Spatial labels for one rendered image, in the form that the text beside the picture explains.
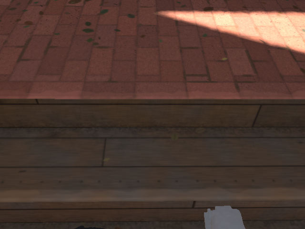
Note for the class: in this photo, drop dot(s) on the right robot thigh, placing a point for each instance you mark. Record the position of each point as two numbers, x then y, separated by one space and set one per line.
223 217

